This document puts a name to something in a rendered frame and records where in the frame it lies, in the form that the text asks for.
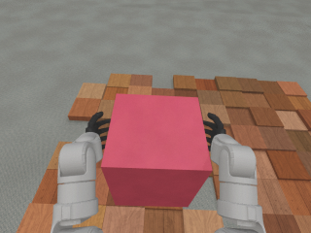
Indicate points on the robot left hand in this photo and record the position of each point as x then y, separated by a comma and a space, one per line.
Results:
93, 126

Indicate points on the robot right forearm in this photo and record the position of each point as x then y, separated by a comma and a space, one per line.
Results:
238, 201

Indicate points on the robot right hand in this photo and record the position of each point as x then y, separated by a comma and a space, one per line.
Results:
217, 128

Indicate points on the carton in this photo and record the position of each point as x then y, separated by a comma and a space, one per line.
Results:
156, 152

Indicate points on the robot left forearm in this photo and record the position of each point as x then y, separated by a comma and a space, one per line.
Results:
76, 171

